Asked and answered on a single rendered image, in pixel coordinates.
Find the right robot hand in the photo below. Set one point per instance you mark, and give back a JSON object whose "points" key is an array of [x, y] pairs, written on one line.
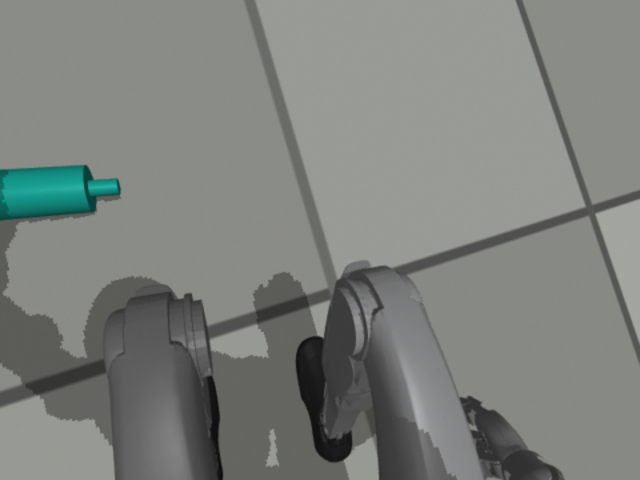
{"points": [[495, 438]]}

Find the bottle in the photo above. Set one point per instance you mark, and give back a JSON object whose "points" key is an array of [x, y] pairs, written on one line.
{"points": [[50, 191]]}

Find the right robot arm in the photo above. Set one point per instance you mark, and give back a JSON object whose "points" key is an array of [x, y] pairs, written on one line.
{"points": [[528, 465]]}

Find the left robot foot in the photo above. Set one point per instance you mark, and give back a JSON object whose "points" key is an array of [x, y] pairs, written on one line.
{"points": [[215, 427]]}

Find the right robot foot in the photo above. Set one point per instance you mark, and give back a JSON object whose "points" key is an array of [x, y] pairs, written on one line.
{"points": [[311, 382]]}

